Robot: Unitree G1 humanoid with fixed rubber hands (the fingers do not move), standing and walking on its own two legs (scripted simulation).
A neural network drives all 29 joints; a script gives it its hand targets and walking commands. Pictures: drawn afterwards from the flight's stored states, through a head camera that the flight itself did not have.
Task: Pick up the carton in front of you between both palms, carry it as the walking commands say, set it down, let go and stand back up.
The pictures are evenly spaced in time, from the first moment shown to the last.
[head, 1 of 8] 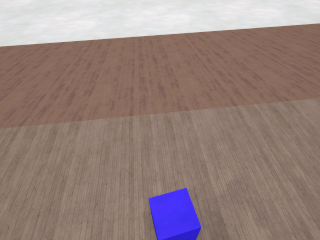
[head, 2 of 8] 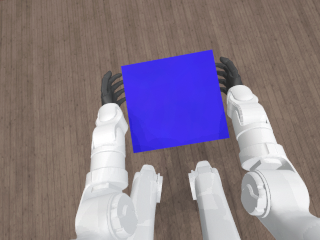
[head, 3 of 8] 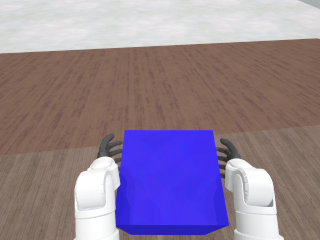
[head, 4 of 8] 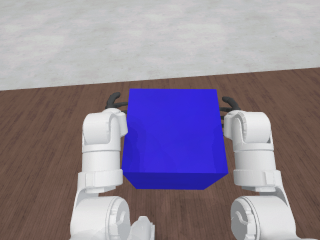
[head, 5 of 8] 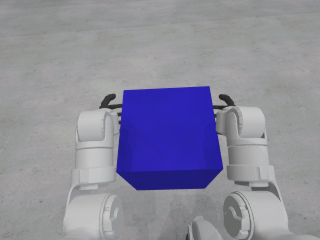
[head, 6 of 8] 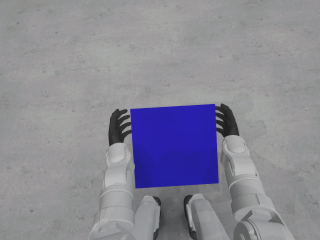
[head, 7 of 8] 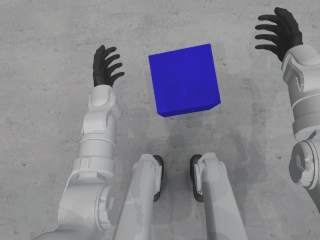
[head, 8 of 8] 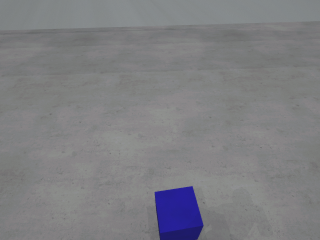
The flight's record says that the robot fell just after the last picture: no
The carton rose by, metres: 0.66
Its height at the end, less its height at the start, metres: -0.51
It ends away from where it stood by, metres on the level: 4.89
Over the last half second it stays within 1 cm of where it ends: yes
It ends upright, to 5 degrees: yes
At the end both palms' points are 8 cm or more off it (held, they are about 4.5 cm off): yes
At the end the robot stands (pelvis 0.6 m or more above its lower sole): yes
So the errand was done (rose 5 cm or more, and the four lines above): yes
